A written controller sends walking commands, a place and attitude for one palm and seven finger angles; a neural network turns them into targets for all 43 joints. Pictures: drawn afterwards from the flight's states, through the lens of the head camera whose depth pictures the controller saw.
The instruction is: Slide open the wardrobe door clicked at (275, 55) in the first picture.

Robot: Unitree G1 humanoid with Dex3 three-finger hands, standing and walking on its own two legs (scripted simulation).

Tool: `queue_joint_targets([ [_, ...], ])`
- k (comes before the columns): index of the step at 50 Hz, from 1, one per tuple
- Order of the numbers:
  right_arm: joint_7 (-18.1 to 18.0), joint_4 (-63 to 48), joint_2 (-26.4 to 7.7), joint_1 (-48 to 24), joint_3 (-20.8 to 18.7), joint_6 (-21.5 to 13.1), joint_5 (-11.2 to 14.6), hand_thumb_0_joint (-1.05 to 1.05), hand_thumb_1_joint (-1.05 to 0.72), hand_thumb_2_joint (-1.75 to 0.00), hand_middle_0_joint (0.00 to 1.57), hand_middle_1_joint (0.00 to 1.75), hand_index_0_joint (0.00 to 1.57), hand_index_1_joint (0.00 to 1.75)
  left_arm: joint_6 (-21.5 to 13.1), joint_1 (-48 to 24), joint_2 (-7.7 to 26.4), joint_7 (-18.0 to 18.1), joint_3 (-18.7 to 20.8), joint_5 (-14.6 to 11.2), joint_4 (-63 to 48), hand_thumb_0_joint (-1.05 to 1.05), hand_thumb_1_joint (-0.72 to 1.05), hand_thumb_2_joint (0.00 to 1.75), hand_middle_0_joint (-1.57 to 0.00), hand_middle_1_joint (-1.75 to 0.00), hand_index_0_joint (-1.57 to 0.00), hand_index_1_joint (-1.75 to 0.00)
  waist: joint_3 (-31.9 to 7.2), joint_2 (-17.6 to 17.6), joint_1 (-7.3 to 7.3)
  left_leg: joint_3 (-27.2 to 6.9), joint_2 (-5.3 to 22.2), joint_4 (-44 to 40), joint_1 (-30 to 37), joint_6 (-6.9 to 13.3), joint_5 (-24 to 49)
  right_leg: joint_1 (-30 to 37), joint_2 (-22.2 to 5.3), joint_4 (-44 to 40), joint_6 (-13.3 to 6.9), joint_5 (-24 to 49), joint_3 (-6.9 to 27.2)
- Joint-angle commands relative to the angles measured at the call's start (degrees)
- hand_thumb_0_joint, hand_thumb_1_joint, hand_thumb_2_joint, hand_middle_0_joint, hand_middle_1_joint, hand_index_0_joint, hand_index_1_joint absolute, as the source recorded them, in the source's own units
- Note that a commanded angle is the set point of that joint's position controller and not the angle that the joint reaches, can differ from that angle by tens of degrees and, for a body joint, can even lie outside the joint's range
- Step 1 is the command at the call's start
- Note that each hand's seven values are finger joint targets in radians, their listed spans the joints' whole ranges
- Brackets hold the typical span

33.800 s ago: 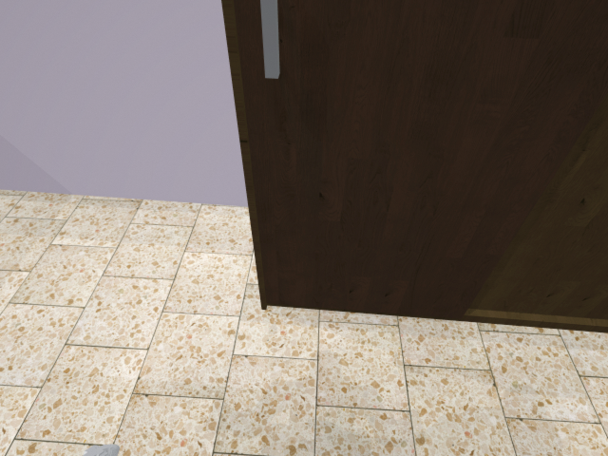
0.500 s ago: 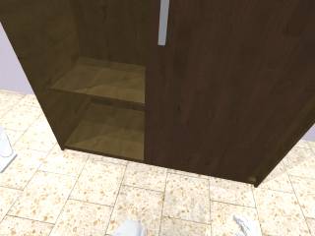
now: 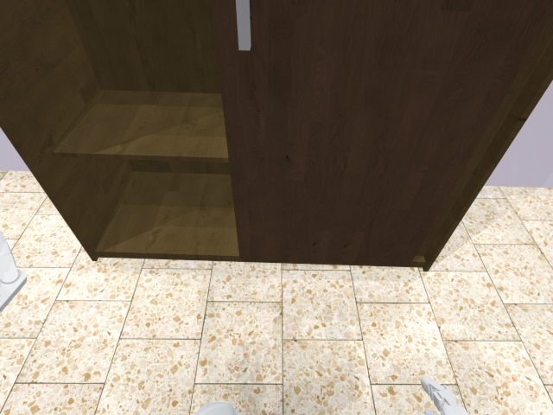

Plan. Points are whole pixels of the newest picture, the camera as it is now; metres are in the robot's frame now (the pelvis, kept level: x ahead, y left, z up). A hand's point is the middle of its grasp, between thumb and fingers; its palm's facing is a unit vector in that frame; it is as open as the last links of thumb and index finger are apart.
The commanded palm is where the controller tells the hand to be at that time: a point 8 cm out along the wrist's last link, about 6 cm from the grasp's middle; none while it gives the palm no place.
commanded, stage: stop stepping back and stand still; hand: left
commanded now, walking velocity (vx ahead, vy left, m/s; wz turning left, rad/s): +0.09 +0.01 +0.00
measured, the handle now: out of the picture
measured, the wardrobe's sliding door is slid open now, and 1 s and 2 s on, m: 0.62 0.62 0.62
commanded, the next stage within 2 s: let the arm hang, fingers relaxed in 0.66 s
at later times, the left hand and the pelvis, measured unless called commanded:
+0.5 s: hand (55, 245) +0.25 +0.28 +0.16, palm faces +0.44 -0.77 -0.45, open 7.4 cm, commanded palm +0.19 +0.31 +0.19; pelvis +0.05 +0.01 +0.00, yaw -1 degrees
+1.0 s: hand (147, 412) +0.15 +0.22 -0.13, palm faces -0.04 -0.96 -0.27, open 7.4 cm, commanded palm none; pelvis +0.03 +0.02 +0.00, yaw +0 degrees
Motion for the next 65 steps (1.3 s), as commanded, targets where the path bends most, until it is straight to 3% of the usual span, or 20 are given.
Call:
queue_joint_targets([
  [1,-1.2,-9.6,-5.1,-8.0,-1.7,-4.2,0.5,0.00,-0.90,-0.90,0.20,0.30,0.20,0.30,-3.1,-5.7,9.8,0.9,4.4,-0.2,-11.4,0.00,0.90,0.90,-0.20,-0.30,-0.20,-0.30,-0.8,-8.9,-1.12,2.0,0.9,-13.5,10.7,0.8,2.9,-8.1,-13.6,-15.2,-6.3,-15.7,11.9],
  [3,-1.8,-9.6,-5.6,-7.4,-1.9,-4.9,0.0,0.00,-0.90,-0.90,0.20,0.30,0.20,0.30,-3.8,-6.2,10.2,1.0,4.5,-0.1,-13.1,0.00,0.90,0.90,-0.20,-0.30,-0.20,-0.30,-1.9,-1.8,-1.58,4.3,-1.8,-22.9,18.5,1.2,3.8,-9.8,-9.5,-8.8,-4.0,-18.5,8.4],
  [4,-2.1,-10.2,-7.1,-7.4,-2.4,-5.2,-0.1,0.00,-0.90,-0.90,0.20,0.30,0.20,0.30,-4.1,-7.2,9.9,0.8,4.3,-0.3,-15.8,0.00,0.90,0.90,-0.20,-0.30,-0.20,-0.30,-0.7,7.0,-1.71,-4.5,1.8,-30.1,17.7,3.4,-3.6,-12.1,-6.1,-0.9,-2.1,-20.0,6.9],
  [5,-2.2,-11.5,-8.6,-8.1,-2.6,-5.2,-0.1,0.00,-0.90,-0.90,0.20,0.30,0.20,0.30,-4.6,-7.2,10.6,0.9,5.5,-0.2,-17.7,0.00,0.90,0.90,-0.20,-0.30,-0.20,-0.30,0.7,18.7,-1.16,-18.9,10.2,-40.0,17.3,6.6,-12.3,-16.3,-0.1,10.9,1.1,-18.7,1.7],
  [6,-2.0,-11.6,-7.9,-8.3,-2.2,-4.9,-0.2,0.00,-0.90,-0.90,0.20,0.30,0.20,0.30,-5.0,-6.3,11.6,1.0,6.7,0.0,-17.2,0.00,0.90,0.90,-0.20,-0.30,-0.20,-0.30,0.2,20.4,-0.84,-26.1,15.2,-48.2,10.5,9.1,-20.1,-12.2,2.3,22.3,2.0,-16.9,0.6],
  [8,-1.0,-11.4,-6.5,-8.4,-2.5,-5.5,-0.4,0.00,-0.90,-0.90,0.20,0.30,0.20,0.30,-4.8,-5.9,12.7,0.6,8.0,0.6,-17.5,0.00,0.90,0.90,-0.20,-0.30,-0.20,-0.30,0.8,19.7,-0.34,-21.5,13.3,-48.9,2.2,8.4,-19.8,-5.5,-0.1,24.3,1.5,-12.8,3.3],
  [12,-0.2,-11.3,-5.6,-6.6,-1.9,-6.2,0.4,0.00,-0.90,-0.90,0.20,0.30,0.20,0.30,-3.9,1.9,11.1,1.1,7.9,0.2,-14.5,0.00,0.90,0.90,-0.20,-0.30,-0.20,-0.30,-3.3,8.0,0.19,-5.9,6.3,-33.9,4.4,4.0,-1.6,7.4,-0.2,-6.9,1.5,-5.7,1.1],
  [14,0.1,-11.6,-4.7,-5.9,-2.0,-5.8,0.3,0.00,-0.90,-0.90,0.20,0.30,0.20,0.30,-3.5,0.3,12.0,1.0,8.1,-0.3,-12.5,0.00,0.90,0.90,-0.20,-0.30,-0.20,-0.30,-3.8,-10.4,-1.27,0.5,-1.6,-15.9,1.2,0.3,4.3,5.3,-13.6,-16.8,-5.2,1.7,23.8],
  [15,0.5,-10.7,-4.6,-5.4,-1.8,-6.1,0.5,0.00,-0.90,-0.90,0.20,0.30,0.20,0.30,-3.3,0.3,10.4,1.2,7.0,-0.7,-9.6,0.00,0.90,0.90,-0.20,-0.30,-0.20,-0.30,-4.5,-10.1,-0.94,0.0,-2.5,-10.8,0.4,-0.5,3.8,5.8,-17.0,-16.4,-7.2,10.7,27.0],
  [18,0.6,-10.3,-4.7,-5.9,-1.5,-5.6,1.1,0.00,-0.90,-0.90,0.20,0.30,0.20,0.30,-3.2,-0.8,9.1,0.8,5.4,-0.9,-8.9,0.00,0.90,0.90,-0.20,-0.30,-0.20,-0.30,-6.6,-8.8,-1.31,-1.1,-1.8,-16.9,4.5,-0.3,5.1,10.0,-14.1,-7.5,-5.4,34.9,16.5],
  [21,-0.3,-10.8,-5.7,-6.9,-1.8,-4.7,1.0,0.00,-0.90,-0.90,0.20,0.30,0.20,0.30,-3.1,0.1,8.7,0.3,4.8,-0.7,-9.0,0.00,0.90,0.90,-0.20,-0.30,-0.20,-0.30,-9.5,-0.6,-0.52,-3.2,1.8,-29.0,17.9,1.8,30.5,6.1,-6.5,-3.3,1.3,24.7,8.3],
  [22,-0.4,-11.7,-6.3,-7.3,-2.2,-4.3,1.5,0.00,-0.90,-0.90,0.20,0.30,0.20,0.30,-3.1,0.7,8.7,-0.1,4.5,-0.8,-9.5,0.00,0.90,0.90,-0.20,-0.30,-0.20,-0.30,-9.2,0.7,0.10,-5.4,4.1,-29.7,19.2,2.7,30.8,4.2,-4.6,-5.0,2.4,16.5,7.8],
  [25,-0.7,-13.0,-6.0,-8.8,-1.4,-3.6,1.0,0.00,-0.90,-0.90,0.20,0.30,0.20,0.30,-2.8,-1.3,10.7,0.0,5.5,-0.1,-13.5,0.00,0.90,0.90,-0.20,-0.30,-0.20,-0.30,-8.1,5.4,0.07,-6.3,4.4,-29.4,17.7,2.9,36.7,5.2,-2.7,-4.8,2.3,18.2,6.1],
  [37,-1.3,-14.0,-6.3,-7.5,-1.9,-2.5,1.1,0.00,-0.90,-0.90,0.20,0.30,0.20,0.30,-2.1,2.7,9.1,0.4,4.6,-1.0,-10.4,0.00,0.90,0.90,-0.20,-0.30,-0.20,-0.30,-10.0,2.3,-0.46,-3.6,2.1,-29.2,16.4,1.3,30.1,7.3,-3.7,-8.2,1.6,21.5,8.4],
  [38,4.5,-1.4,-16.3,-11.5,-4.8,-4.4,1.4,0.00,-0.90,-0.90,0.20,0.30,0.20,0.30,6.3,-2.7,0.9,-7.5,-19.7,4.2,32.5,0.00,0.90,0.90,-0.20,-0.30,-0.20,-0.30,-6.6,1.3,-2.76,-3.6,3.6,-20.7,13.6,1.6,34.1,-0.2,-8.3,-1.2,0.6,27.6,5.2],
  [40,4.9,-1.1,-13.1,-6.2,-4.6,0.3,0.7,0.00,-0.90,-0.90,0.20,0.30,0.20,0.30,9.8,-6.6,-0.9,-9.5,-19.8,4.1,37.3,0.00,0.90,0.90,-0.20,-0.30,-0.20,-0.30,-9.1,-2.0,-1.81,-4.7,4.3,-23.2,13.2,2.2,26.6,-2.6,-6.8,-2.2,0.5,15.0,6.0],
  [42,4.9,-1.5,-11.7,-6.7,-2.6,2.7,0.2,0.00,-0.90,-0.90,0.20,0.30,0.20,0.30,10.4,-10.0,-1.4,-9.8,-21.5,3.6,43.4,0.00,0.90,0.90,-0.20,-0.30,-0.20,-0.30,-5.2,-6.0,-0.94,-7.4,4.4,-26.1,8.2,3.6,20.4,-3.2,-5.7,-2.4,0.8,4.7,5.2],
  [44,4.8,-0.5,-10.9,-6.8,-1.6,4.0,-0.5,0.00,-0.90,-0.90,0.20,0.30,0.20,0.30,10.7,-13.2,-1.6,-9.6,-22.8,3.6,50.8,0.00,0.90,0.90,-0.20,-0.30,-0.20,-0.30,-3.7,-9.3,-0.73,-7.9,3.2,-27.3,7.2,3.6,19.5,-1.3,-6.0,-3.8,0.5,4.8,6.6],
  [54,3.3,12.9,-6.2,-4.3,-0.6,6.0,-1.4,0.00,-0.90,-0.90,0.20,0.30,0.20,0.30,10.5,-14.0,-4.4,-8.9,-24.2,3.5,77.8,0.00,0.90,0.90,-0.20,-0.30,-0.20,-0.30,-3.3,7.9,-0.77,-5.4,1.0,-34.1,13.6,2.2,13.5,4.1,-5.8,-12.9,-0.3,2.3,9.6],
  [65,2.7,21.2,-4.0,2.4,-1.1,6.3,-0.7,0.00,-0.90,-0.90,0.20,0.30,0.20,0.30,10.5,-12.1,-6.1,-8.5,-25.3,3.2,87.8,0.00,0.90,0.90,-0.20,-0.30,-0.20,-0.30,-0.2,-0.7,-1.10,-5.9,1.9,-37.0,14.9,2.5,11.0,3.0,-5.0,-16.0,-0.1,-0.8,8.6],
])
